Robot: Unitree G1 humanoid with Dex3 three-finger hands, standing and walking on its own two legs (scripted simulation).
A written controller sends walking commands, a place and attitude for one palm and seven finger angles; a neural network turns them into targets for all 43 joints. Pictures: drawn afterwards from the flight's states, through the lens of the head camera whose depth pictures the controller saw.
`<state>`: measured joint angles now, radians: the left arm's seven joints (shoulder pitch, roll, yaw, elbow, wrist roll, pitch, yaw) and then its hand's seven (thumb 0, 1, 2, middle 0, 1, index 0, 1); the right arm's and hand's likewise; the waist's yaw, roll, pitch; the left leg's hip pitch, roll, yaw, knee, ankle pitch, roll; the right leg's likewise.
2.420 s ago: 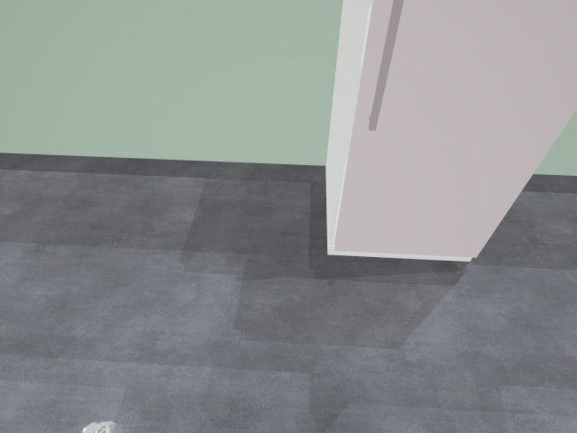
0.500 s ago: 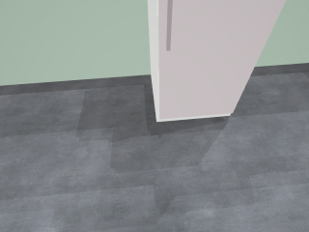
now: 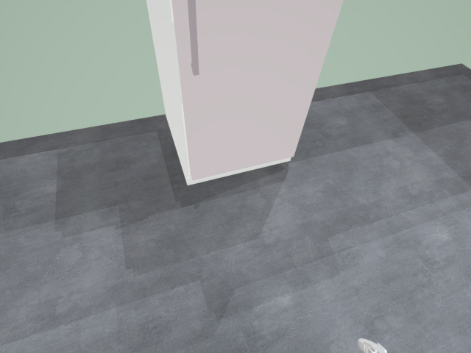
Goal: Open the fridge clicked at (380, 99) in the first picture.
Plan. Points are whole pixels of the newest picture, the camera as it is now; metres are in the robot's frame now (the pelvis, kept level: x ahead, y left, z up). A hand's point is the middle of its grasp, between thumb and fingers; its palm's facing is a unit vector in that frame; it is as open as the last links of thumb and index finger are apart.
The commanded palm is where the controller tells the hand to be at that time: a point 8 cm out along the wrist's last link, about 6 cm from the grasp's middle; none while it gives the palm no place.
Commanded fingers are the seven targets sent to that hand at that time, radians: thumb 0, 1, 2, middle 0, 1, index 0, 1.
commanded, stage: walk to a spot facing it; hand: left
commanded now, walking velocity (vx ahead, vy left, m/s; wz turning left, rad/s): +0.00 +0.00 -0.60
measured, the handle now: (191, 17) +0.93 +0.21 +0.12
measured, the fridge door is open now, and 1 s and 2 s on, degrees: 0 0 0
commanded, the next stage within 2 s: turn to face it in 1.36 s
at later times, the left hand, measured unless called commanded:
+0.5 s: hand (166, 345) +0.15 +0.14 -0.15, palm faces -0.32 -0.92 -0.24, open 7.4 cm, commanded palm none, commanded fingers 0.00 0.90 0.90 -0.20 -0.30 -0.20 -0.30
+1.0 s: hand (197, 261) +0.33 +0.11 -0.16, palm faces -0.55 -0.82 -0.15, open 7.4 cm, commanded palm none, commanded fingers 0.00 0.90 0.90 -0.20 -0.30 -0.20 -0.30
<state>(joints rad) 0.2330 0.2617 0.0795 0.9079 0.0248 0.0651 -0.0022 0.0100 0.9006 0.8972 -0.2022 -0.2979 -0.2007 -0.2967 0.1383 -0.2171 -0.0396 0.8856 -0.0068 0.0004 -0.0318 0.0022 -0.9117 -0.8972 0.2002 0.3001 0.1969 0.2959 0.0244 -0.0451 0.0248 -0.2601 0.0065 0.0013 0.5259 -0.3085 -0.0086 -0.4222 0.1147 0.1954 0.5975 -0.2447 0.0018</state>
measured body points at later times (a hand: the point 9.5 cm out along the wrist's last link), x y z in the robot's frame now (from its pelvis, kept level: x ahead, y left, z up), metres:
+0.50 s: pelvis +0.00 -0.02 +0.00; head +0.02 -0.04 +0.45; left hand +0.17 +0.19 -0.13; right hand -0.07 -0.28 -0.15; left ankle +0.01 +0.11 -0.67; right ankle -0.04 -0.13 -0.73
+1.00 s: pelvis +0.16 -0.01 +0.02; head +0.19 +0.01 +0.47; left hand +0.35 +0.15 -0.15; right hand +0.01 -0.19 -0.12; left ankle +0.16 +0.07 -0.73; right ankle +0.08 -0.15 -0.62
